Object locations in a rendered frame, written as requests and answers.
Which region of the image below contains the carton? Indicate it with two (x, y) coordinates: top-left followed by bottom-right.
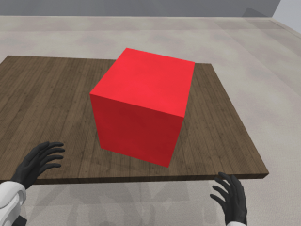
(89, 47), (195, 168)

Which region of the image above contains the table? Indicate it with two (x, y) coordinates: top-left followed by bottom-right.
(0, 56), (269, 226)

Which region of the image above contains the robot left forearm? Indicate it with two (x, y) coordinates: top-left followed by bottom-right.
(0, 181), (26, 226)

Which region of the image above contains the robot right hand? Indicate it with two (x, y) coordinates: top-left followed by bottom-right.
(210, 171), (247, 226)

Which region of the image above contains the robot left hand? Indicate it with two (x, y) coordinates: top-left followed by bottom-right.
(9, 141), (65, 190)

